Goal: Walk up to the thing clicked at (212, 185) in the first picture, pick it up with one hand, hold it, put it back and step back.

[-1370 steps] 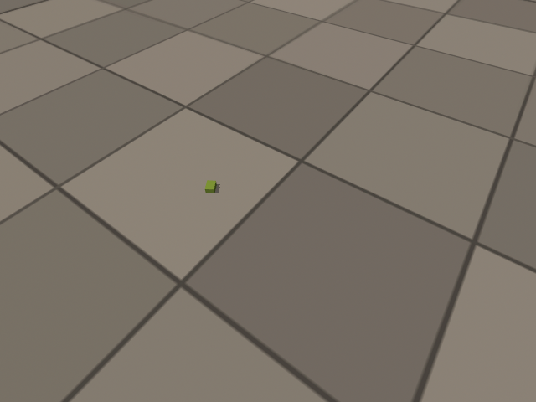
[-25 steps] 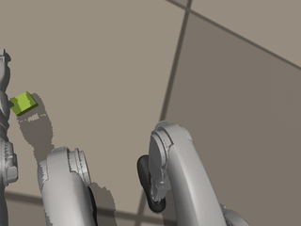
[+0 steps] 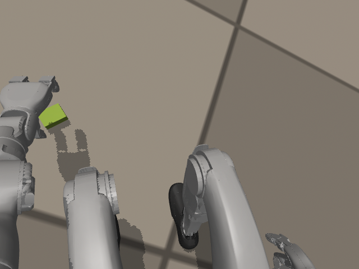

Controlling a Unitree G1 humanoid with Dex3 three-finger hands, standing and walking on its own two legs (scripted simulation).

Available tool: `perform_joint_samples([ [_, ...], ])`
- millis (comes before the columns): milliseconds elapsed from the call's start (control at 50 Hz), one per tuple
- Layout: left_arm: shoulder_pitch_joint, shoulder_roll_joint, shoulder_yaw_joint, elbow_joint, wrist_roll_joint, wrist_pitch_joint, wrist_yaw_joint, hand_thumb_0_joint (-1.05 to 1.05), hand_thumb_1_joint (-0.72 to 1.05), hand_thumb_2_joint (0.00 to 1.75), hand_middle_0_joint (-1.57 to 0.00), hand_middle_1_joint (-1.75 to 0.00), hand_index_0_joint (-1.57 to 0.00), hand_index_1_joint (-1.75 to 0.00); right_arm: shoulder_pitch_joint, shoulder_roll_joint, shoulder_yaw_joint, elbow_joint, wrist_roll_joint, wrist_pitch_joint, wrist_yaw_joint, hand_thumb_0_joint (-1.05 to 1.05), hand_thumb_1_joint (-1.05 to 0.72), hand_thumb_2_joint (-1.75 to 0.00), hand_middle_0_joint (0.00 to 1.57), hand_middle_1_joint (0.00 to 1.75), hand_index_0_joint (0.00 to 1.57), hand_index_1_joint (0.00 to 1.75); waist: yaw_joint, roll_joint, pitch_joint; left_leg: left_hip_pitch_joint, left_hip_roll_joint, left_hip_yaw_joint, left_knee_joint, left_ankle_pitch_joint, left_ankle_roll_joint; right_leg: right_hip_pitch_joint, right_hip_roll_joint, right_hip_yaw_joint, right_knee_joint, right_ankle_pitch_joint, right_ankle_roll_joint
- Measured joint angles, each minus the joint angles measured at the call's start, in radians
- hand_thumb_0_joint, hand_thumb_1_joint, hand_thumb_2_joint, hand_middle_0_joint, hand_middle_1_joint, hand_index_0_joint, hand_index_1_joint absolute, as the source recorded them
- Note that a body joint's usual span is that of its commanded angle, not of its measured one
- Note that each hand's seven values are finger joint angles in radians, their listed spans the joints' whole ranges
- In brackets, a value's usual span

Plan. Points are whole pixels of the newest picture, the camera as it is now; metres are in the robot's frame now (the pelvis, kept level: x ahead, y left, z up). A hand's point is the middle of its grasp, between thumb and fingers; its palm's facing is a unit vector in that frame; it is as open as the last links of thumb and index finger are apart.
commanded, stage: withdraw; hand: left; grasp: from above
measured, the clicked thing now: (52, 116) +0.52 +0.25 -0.33
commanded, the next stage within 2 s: home in 0.06 s
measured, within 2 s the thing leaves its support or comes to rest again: neither
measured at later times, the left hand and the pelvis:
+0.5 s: hand (13, 98) +0.47 +0.26 -0.08, palm faces -0.41 -0.27 -0.87, open 10.7 cm; pelvis +0.02 +0.01 +0.05, yaw +1 degrees
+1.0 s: hand out of the picture +0.29 +0.21 +0.14, palm faces -0.09 -0.87 -0.48, open 7.4 cm; pelvis +0.03 +0.00 +0.24, yaw +5 degrees
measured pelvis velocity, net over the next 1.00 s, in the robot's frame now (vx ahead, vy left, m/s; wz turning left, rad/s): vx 0.03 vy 0.00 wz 0.09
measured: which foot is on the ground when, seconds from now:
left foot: down 0.00-1.00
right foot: down 0.00-1.00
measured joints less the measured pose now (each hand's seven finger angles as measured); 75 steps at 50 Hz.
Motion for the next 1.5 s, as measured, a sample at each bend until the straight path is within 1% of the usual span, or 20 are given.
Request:
perform_joint_samples([
  [40, -0.028, 0.029, 0.019, 0.038, 0.025, 0.017, 0.05, 0.0, -0.31, 0.84, -0.28, -0.84, -0.28, -0.84, 0.002, 0.011, 0.003, 0.007, -0.011, -0.011, -0.001, 0.0, -0.9, -0.9, 0.2, 0.3, 0.2, 0.3, -0.014, -0.006, 0.008, -0.022, 0.0, 0.0, 0.019, 0.0, 0.003, -0.02, 0.0, 0.0, 0.016, 0.001, 0.003],
  [80, -0.052, 0.055, 0.035, 0.052, 0.035, 0.044, 0.08, 0.0, -0.31, 0.84, -0.27, -0.84, -0.28, -0.84, 0.005, 0.025, 0.005, 0.016, -0.021, -0.022, 0.001, 0.0, -0.9, -0.9, 0.2, 0.3, 0.2, 0.3, -0.025, -0.006, 0.015, -0.042, 0.0, 0.003, 0.032, -0.002, 0.007, -0.038, 0.001, 0.003, 0.026, 0.0, 0.006],
  [120, -0.066, 0.07, 0.05, 0.041, 0.026, 0.075, 0.091, 0.0, -0.32, 0.84, -0.27, -0.84, -0.28, -0.84, 0.014, 0.039, 0.007, 0.024, -0.026, -0.03, 0.008, 0.0, -0.9, -0.9, 0.2, 0.3, 0.2, 0.3, -0.03, 0.001, 0.014, -0.062, 0.0, 0.007, 0.04, -0.006, 0.012, -0.055, 0.001, 0.006, 0.033, -0.005, 0.01],
  [160, -0.072, 0.073, 0.051, 0.011, 0.001, 0.108, 0.085, 0.0, -0.31, 0.83, -0.28, -0.83, -0.29, -0.83, 0.027, 0.054, 0.008, 0.032, -0.026, -0.034, 0.016, 0.0, -0.9, -0.9, 0.2, 0.3, 0.2, 0.3, -0.03, 0.014, 0.007, -0.075, 0.0, 0.012, 0.043, -0.013, 0.017, -0.068, 0.001, 0.011, 0.037, -0.014, 0.015],
  [200, -0.069, 0.065, 0.044, -0.029, -0.029, 0.137, 0.064, 0.0, -0.31, 0.83, -0.28, -0.82, -0.29, -0.82, 0.039, 0.07, 0.005, 0.039, -0.021, -0.034, 0.025, 0.0, -0.9, -0.9, 0.2, 0.3, 0.2, 0.3, -0.024, 0.03, -0.002, -0.077, 0.0, 0.017, 0.041, -0.024, 0.021, -0.07, 0.0, 0.016, 0.037, -0.026, 0.019],
  [260, -0.046, 0.035, 0.032, -0.087, -0.078, 0.171, 0.011, 0.0, -0.29, 0.84, -0.27, -0.8, -0.28, -0.8, 0.058, 0.093, -0.005, 0.037, -0.005, -0.025, 0.036, 0.0, -0.9, -0.9, 0.2, 0.3, 0.2, 0.3, -0.009, 0.057, -0.022, -0.06, 0.001, 0.023, 0.027, -0.045, 0.024, -0.056, 0.001, 0.022, 0.025, -0.047, 0.022],
  [380, 0.068, -0.052, 0.039, -0.241, -0.2, 0.203, -0.133, 0.0, -0.12, 0.89, -0.25, -0.7, -0.24, -0.71, 0.088, 0.102, -0.026, -0.006, 0.04, 0.019, 0.045, 0.0, -0.89, -0.9, 0.2, 0.3, 0.2, 0.3, 0.041, 0.108, -0.06, 0.024, 0.005, 0.029, -0.042, -0.072, 0.026, 0.021, 0.004, 0.027, -0.037, -0.074, 0.025],
  [440, 0.172, -0.101, 0.054, -0.384, -0.28, 0.206, -0.206, 0.0, 0.02, 0.89, -0.24, -0.63, -0.23, -0.64, 0.097, 0.086, -0.043, -0.037, 0.065, 0.044, 0.041, 0.0, -0.89, -0.9, 0.21, 0.3, 0.2, 0.3, 0.074, 0.126, -0.078, 0.076, 0.004, 0.031, -0.092, -0.071, 0.025, 0.072, 0.003, 0.028, -0.082, -0.076, 0.023],
  [520, 0.341, -0.165, 0.057, -0.611, -0.421, 0.222, -0.268, 0.0, 0.25, 0.88, -0.23, -0.52, -0.22, -0.53, 0.09, 0.059, -0.071, -0.064, 0.097, 0.073, 0.02, 0.0, -0.9, -0.9, 0.21, 0.3, 0.2, 0.3, 0.123, 0.128, -0.108, 0.159, 0.004, 0.036, -0.175, -0.057, 0.023, 0.152, 0.002, 0.032, -0.158, -0.068, 0.021],
  [620, 0.519, -0.216, 0.03, -0.812, -0.587, 0.267, -0.314, 0.0, 0.56, 0.88, -0.22, -0.4, -0.22, -0.4, 0.042, 0.039, -0.112, -0.076, 0.121, 0.084, -0.022, 0.0, -0.9, -0.9, 0.2, 0.3, 0.2, 0.3, 0.179, 0.102, -0.132, 0.285, 0.004, 0.037, -0.294, -0.027, 0.015, 0.277, 0.001, 0.032, -0.268, -0.044, 0.014],
  [720, 0.677, -0.255, -0.017, -0.936, -0.743, 0.325, -0.329, 0.0, 0.76, 0.89, -0.21, -0.34, -0.22, -0.34, -0.024, 0.035, -0.135, -0.089, 0.138, 0.059, -0.066, 0.01, -0.9, -0.9, 0.2, 0.3, 0.2, 0.3, 0.213, 0.074, -0.147, 0.426, 0.006, 0.038, -0.416, 0.002, 0.009, 0.416, 0.003, 0.033, -0.384, -0.02, 0.01],
  [800, 0.801, -0.299, -0.045, -1.03, -0.848, 0.37, -0.321, 0.0, 0.83, 0.89, -0.21, -0.32, -0.22, -0.32, -0.065, 0.044, -0.126, -0.098, 0.156, 0.022, -0.102, 0.01, -0.9, -0.9, 0.2, 0.3, 0.2, 0.3, 0.225, 0.066, -0.159, 0.546, 0.007, 0.037, -0.514, 0.018, 0.005, 0.537, 0.004, 0.031, -0.478, -0.006, 0.008],
  [880, 0.895, -0.345, -0.053, -1.101, -0.941, 0.408, -0.303, 0.01, 0.86, 0.89, -0.21, -0.31, -0.22, -0.31, -0.091, 0.071, -0.104, -0.103, 0.172, -0.011, -0.133, 0.01, -0.9, -0.9, 0.2, 0.3, 0.2, 0.3, 0.226, 0.058, -0.162, 0.673, 0.008, 0.037, -0.612, 0.034, 0.003, 0.662, 0.004, 0.031, -0.571, 0.005, 0.005],
  [940, 0.948, -0.372, -0.046, -1.141, -1.01, 0.441, -0.295, 0.01, 0.87, 0.89, -0.21, -0.31, -0.22, -0.3, -0.095, 0.094, -0.082, -0.11, 0.179, -0.027, -0.15, 0.01, -0.9, -0.9, 0.2, 0.3, 0.2, 0.3, 0.222, 0.055, -0.155, 0.768, 0.009, 0.038, -0.687, 0.047, 0.001, 0.756, 0.005, 0.031, -0.643, 0.016, 0.004],
  [1040, 1.046, -0.403, -0.026, -1.227, -1.141, 0.499, -0.297, 0.01, 0.89, 0.89, -0.21, -0.3, -0.22, -0.3, -0.065, 0.126, -0.053, -0.127, 0.185, -0.046, -0.174, 0.01, -0.9, -0.9, 0.2, 0.3, 0.2, 0.3, 0.217, 0.057, -0.141, 0.925, 0.015, 0.039, -0.819, 0.07, -0.002, 0.912, 0.012, 0.031, -0.772, 0.037, 0.002],
  [1140, 1.172, -0.431, -0.011, -1.333, -1.241, 0.561, -0.297, 0.01, 0.89, 0.89, -0.21, -0.3, -0.21, -0.3, -0.004, 0.139, -0.037, -0.134, 0.191, -0.058, -0.204, 0.01, -0.9, -0.9, 0.2, 0.3, 0.2, 0.3, 0.214, 0.067, -0.132, 1.09, 0.022, 0.04, -0.961, 0.094, -0.002, 1.077, 0.019, 0.032, -0.915, 0.061, 0.002],
  [1220, 1.269, -0.459, 0.008, -1.409, -1.31, 0.608, -0.304, 0.01, 0.89, 0.89, -0.2, -0.3, -0.21, -0.3, 0.051, 0.135, -0.031, -0.135, 0.193, -0.069, -0.234, 0.01, -0.9, -0.9, 0.2, 0.3, 0.2, 0.3, 0.214, 0.075, -0.131, 1.22, 0.027, 0.041, -1.071, 0.112, -0.001, 1.208, 0.023, 0.032, -1.027, 0.079, 0.002],
  [1320, 1.378, -0.482, 0.027, -1.51, -1.364, 0.654, -0.316, 0.01, 0.9, 0.89, -0.2, -0.3, -0.21, -0.3, 0.109, 0.127, -0.034, -0.147, 0.187, -0.087, -0.268, 0.01, -0.9, -0.9, 0.2, 0.3, 0.2, 0.3, 0.216, 0.08, -0.127, 1.374, 0.032, 0.042, -1.195, 0.133, 0.0, 1.364, 0.029, 0.033, -1.155, 0.102, 0.003],
  [1400, 1.464, -0.49, 0.031, -1.601, -1.383, 0.683, -0.328, 0.01, 0.9, 0.89, -0.2, -0.3, -0.21, -0.3, 0.142, 0.121, -0.042, -0.164, 0.182, -0.106, -0.288, 0.01, -0.9, -0.9, 0.2, 0.3, 0.2, 0.3, 0.222, 0.086, -0.132, 1.477, 0.036, 0.044, -1.278, 0.149, 0.001, 1.469, 0.033, 0.034, -1.242, 0.12, 0.004],
  [1500, 1.538, -0.487, 0.027, -1.674, -1.38, 0.703, -0.35, 0.01, 0.9, 0.89, -0.2, -0.3, -0.21, -0.3, 0.15, 0.115, -0.049, -0.183, 0.173, -0.131, -0.3, 0.01, -0.9, -0.9, 0.2, 0.3, 0.2, 0.3, 0.234, 0.093, -0.139, 1.559, 0.036, 0.044, -1.338, 0.158, 0.004, 1.554, 0.033, 0.034, -1.305, 0.13, 0.006],
])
